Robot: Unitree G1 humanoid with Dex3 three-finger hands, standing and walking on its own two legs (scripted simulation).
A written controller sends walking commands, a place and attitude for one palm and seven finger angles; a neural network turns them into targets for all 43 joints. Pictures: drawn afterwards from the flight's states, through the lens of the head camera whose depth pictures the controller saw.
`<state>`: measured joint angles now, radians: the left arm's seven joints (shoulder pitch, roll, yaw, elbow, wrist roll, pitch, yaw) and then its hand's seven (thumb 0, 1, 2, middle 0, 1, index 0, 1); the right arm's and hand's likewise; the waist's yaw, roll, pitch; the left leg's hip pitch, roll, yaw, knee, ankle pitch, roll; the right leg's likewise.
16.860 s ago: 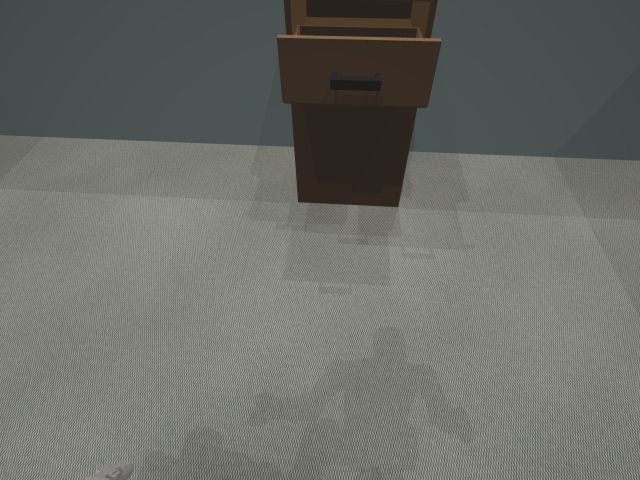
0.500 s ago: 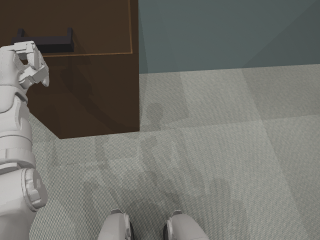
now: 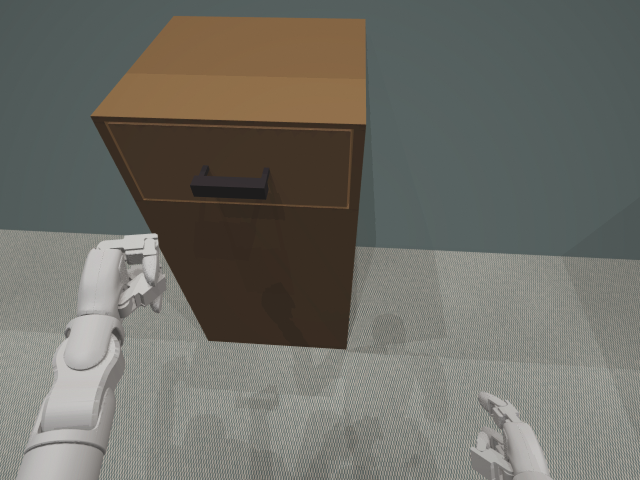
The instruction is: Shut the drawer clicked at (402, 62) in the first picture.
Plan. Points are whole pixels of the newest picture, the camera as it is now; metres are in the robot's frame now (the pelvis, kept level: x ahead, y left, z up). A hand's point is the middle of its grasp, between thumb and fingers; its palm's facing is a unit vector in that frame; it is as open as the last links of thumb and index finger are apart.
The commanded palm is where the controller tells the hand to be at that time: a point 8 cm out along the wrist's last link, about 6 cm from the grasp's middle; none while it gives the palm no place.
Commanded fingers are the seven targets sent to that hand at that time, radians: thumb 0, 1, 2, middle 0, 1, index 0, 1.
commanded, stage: draw the hand back to the body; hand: left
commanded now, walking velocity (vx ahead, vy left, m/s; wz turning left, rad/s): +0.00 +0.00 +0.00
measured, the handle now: (232, 179) +0.60 +0.21 +0.01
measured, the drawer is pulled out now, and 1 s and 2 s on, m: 0.00 0.00 0.00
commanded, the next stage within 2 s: step back with the hand held close in 0.70 s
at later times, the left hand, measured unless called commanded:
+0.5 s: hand (73, 356) +0.19 +0.22 +0.17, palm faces +0.36 -0.84 -0.40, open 3.3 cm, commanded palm +0.13 +0.27 +0.19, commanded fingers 0.00 0.90 0.90 -1.40 -1.60 -1.40 -1.60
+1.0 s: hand (57, 364) +0.18 +0.23 +0.18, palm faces +0.34 -0.81 -0.47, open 3.3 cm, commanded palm +0.12 +0.26 +0.19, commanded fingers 0.00 0.90 0.90 -1.40 -1.60 -1.40 -1.60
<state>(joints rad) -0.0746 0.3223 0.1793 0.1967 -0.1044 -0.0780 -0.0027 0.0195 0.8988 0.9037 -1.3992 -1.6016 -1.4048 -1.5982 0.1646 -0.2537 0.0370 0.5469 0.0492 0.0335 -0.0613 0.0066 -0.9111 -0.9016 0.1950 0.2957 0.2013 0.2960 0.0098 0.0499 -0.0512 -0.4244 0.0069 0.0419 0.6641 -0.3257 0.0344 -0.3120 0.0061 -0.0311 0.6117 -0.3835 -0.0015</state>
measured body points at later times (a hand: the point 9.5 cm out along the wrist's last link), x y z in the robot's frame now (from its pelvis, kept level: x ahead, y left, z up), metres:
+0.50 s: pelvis +0.00 -0.01 +0.02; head -0.01 -0.04 +0.47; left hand +0.17 +0.27 +0.19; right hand +0.19 -0.24 -0.07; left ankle +0.01 +0.09 -0.72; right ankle -0.04 -0.12 -0.72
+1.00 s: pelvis -0.01 -0.02 +0.02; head -0.01 -0.04 +0.47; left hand +0.16 +0.27 +0.21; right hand +0.18 -0.25 -0.07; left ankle +0.01 +0.09 -0.72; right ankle -0.04 -0.12 -0.72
